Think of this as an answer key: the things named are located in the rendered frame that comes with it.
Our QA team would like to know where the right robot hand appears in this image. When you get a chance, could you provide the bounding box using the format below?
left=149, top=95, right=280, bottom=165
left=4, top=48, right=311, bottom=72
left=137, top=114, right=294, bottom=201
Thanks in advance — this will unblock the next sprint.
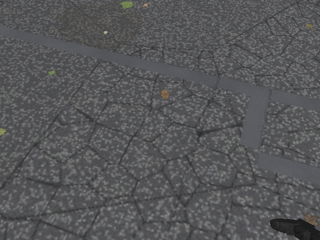
left=270, top=218, right=320, bottom=240

